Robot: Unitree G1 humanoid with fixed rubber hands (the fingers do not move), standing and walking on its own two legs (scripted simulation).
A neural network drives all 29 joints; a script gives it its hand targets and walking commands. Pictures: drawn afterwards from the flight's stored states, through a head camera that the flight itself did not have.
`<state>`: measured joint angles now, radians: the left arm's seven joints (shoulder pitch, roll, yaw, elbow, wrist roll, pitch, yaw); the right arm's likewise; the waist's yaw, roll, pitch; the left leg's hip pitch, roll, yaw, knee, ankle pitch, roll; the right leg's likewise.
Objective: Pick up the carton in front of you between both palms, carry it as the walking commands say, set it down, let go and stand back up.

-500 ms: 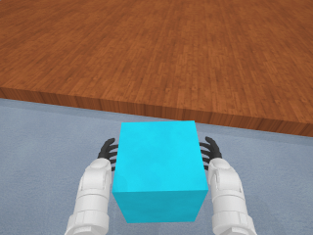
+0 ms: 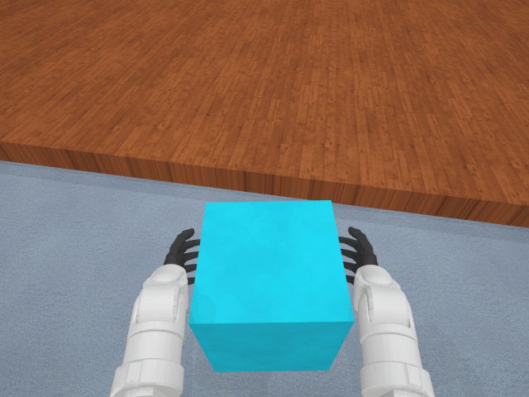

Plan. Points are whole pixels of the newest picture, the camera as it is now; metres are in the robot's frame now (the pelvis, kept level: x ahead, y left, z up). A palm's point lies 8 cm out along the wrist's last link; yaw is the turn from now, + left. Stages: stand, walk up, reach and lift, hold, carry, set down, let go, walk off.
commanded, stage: reach and lift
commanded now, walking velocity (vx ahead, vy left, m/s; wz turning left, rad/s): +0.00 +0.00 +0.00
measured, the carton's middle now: (270, 290) +0.31 +0.00 -0.05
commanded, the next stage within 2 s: hold in 0.32 s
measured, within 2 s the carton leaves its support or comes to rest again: neither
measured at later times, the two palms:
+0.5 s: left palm (173, 268) +0.29 +0.15 +0.05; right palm (371, 271) +0.29 -0.15 +0.05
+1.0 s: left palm (174, 267) +0.29 +0.15 +0.05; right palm (373, 273) +0.29 -0.15 +0.05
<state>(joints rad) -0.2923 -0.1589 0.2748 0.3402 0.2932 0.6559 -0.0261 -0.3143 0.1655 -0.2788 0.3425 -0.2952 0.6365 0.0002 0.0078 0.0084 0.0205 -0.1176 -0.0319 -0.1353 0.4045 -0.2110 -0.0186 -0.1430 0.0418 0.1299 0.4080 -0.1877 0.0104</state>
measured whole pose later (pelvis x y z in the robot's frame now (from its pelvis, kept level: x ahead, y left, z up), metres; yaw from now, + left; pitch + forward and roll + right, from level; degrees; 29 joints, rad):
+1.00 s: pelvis +0.00 +0.00 +0.00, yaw +0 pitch -8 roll +0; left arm -0.30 -0.16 0.24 0.27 0.29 0.77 -0.02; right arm -0.29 0.16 -0.26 0.25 -0.29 0.74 0.01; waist 0.01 0.01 0.03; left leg -0.03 -0.03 -0.12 0.35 -0.19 -0.01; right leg -0.06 0.03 0.13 0.37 -0.17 0.01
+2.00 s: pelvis +0.02 -0.01 -0.01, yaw +0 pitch +0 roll +0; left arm -0.20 -0.14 0.15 -0.01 0.18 0.90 0.03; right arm -0.21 0.14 -0.16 -0.01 -0.20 0.88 -0.04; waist 0.01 0.03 -0.09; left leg -0.23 0.01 -0.07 0.51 -0.29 -0.02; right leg -0.26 -0.01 0.00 0.52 -0.28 0.01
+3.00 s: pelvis +0.56 +0.05 +0.00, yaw -2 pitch +5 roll -1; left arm -0.09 -0.13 0.08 -0.34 0.11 1.19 0.08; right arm -0.09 0.13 -0.08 -0.35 -0.12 1.16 -0.09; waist -0.03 0.00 -0.04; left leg -0.33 0.03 0.28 0.41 -0.18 0.09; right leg -0.47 -0.08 -0.07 1.11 -0.35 -0.01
